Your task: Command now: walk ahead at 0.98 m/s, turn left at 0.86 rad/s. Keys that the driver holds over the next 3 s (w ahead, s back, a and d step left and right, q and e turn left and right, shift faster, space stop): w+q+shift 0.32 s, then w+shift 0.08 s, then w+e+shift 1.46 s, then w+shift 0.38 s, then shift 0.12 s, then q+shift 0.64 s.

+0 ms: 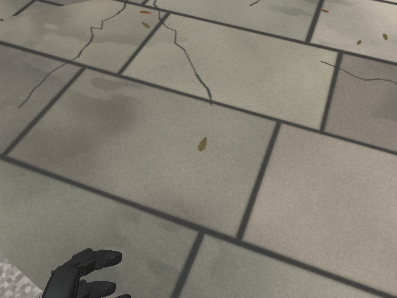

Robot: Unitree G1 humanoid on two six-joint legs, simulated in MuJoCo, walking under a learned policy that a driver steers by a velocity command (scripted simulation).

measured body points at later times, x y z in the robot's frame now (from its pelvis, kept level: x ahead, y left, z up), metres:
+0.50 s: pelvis +0.45 +0.03 -0.01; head +0.48 +0.05 +0.44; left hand +0.25 +0.23 -0.14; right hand +0.80 -0.04 -0.05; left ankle +0.59 +0.20 -0.69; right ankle +0.32 -0.14 -0.74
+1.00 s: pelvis +0.89 +0.19 -0.03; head +0.92 +0.20 +0.42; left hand +1.06 +0.46 -0.12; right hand +0.88 -0.07 -0.17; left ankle +0.63 +0.21 -0.72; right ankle +1.09 +0.19 -0.71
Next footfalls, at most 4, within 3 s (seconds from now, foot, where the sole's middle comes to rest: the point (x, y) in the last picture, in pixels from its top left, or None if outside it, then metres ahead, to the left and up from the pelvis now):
0.14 right None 0.36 -0.13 -0.77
0.58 left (120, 250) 0.66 0.22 -0.77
1.02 right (126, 150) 1.11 0.20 -0.77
1.46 left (105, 83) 1.55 0.31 -0.77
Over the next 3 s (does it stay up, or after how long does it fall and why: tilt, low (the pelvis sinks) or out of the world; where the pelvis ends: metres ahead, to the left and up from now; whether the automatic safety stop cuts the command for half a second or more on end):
stays up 2.09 -0.44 0.00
